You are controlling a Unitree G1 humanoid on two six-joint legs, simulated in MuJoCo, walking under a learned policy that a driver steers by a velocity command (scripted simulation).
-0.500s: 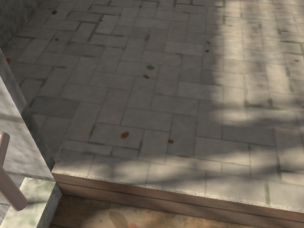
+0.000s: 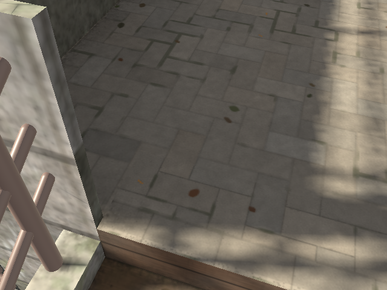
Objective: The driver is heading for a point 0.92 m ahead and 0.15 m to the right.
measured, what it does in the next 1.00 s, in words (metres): climbs: left foot 0.17 m higher, then right foot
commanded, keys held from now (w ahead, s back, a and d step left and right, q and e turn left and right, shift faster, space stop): w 1.00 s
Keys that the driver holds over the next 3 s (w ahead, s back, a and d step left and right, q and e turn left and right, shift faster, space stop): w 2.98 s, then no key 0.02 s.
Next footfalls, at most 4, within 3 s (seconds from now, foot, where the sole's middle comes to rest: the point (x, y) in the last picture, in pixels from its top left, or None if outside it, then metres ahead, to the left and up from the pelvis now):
0.14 left None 0.21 0.22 -0.60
0.90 right None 0.25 -0.08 -0.60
1.30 left None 0.30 0.09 -0.60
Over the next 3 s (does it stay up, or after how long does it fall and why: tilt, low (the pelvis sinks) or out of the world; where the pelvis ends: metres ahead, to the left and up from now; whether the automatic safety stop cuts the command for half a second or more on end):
stays up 0.28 -0.03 0.17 its command is cut before an obstacle after 0.2 s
